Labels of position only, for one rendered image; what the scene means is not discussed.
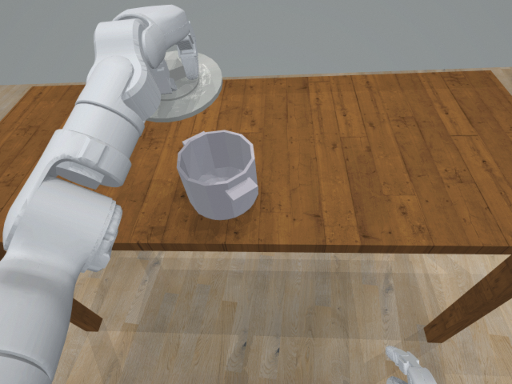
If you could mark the pot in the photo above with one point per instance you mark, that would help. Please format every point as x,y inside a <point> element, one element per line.
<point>218,172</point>

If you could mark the left robot upper arm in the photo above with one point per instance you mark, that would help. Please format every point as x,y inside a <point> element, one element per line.
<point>66,229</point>

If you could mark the knob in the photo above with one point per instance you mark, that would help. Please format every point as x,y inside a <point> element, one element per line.
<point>175,67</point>

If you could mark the robot right hand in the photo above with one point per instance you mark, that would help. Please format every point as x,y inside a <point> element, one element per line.
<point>409,365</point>

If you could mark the lid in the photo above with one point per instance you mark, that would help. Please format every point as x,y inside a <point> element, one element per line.
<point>192,96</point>

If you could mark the robot left hand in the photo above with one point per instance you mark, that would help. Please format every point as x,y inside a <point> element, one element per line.
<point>176,29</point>

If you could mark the robot left forearm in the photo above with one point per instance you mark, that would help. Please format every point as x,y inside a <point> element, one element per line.
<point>95,144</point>

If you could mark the table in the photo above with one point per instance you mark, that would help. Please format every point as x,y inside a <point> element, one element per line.
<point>417,163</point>

